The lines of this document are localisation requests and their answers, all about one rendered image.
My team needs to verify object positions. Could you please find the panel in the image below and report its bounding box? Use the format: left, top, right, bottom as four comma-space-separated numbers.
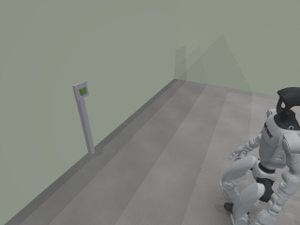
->
72, 81, 96, 155

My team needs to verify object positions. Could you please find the left robot upper arm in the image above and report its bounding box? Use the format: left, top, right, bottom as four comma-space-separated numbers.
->
281, 132, 300, 183

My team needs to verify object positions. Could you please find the right robot thigh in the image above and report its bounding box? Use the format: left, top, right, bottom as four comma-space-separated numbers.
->
221, 156, 260, 190

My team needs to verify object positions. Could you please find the button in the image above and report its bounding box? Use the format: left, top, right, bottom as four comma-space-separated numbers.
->
79, 86, 87, 96

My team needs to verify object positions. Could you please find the left robot forearm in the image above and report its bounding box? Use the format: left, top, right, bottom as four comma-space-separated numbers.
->
264, 176, 300, 216

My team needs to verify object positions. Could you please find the left robot hand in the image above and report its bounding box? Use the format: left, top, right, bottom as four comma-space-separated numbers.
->
250, 209, 276, 225

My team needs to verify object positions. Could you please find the right robot hand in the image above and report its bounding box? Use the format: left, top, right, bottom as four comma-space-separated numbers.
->
228, 146, 248, 162

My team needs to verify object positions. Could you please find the right robot upper arm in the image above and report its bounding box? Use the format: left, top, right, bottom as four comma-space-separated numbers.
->
262, 109, 277, 133

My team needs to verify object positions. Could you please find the right robot forearm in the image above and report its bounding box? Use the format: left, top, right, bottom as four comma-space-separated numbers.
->
243, 132, 262, 152

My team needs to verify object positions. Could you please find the robot right foot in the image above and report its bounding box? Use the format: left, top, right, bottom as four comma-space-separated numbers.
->
224, 202, 249, 214

